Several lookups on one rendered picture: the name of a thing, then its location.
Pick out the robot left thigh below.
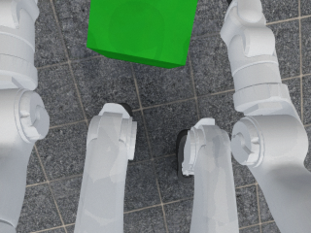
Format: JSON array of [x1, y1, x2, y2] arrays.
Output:
[[74, 112, 137, 233]]

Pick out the carton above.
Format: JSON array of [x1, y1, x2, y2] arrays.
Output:
[[86, 0, 198, 69]]

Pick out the left robot upper arm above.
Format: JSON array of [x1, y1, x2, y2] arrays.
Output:
[[0, 87, 50, 233]]

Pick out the right robot forearm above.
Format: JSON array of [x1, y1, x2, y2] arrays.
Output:
[[220, 0, 309, 150]]

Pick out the right robot upper arm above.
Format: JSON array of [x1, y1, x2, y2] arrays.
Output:
[[229, 114, 311, 233]]

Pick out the right robot shin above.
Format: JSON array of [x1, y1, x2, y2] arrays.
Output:
[[182, 117, 231, 175]]

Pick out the left robot forearm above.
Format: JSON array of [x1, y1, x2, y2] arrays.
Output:
[[0, 0, 40, 91]]

